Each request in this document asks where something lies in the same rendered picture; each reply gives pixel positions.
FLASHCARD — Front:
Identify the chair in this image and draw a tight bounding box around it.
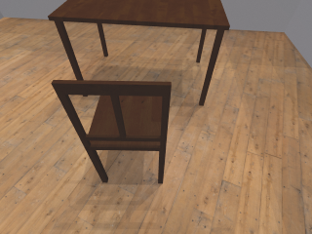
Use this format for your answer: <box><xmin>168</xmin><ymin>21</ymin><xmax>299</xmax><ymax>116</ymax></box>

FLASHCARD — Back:
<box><xmin>51</xmin><ymin>80</ymin><xmax>172</xmax><ymax>184</ymax></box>

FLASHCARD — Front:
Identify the table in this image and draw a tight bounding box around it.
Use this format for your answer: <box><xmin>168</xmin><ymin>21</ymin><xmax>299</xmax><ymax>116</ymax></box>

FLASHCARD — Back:
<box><xmin>48</xmin><ymin>0</ymin><xmax>230</xmax><ymax>106</ymax></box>

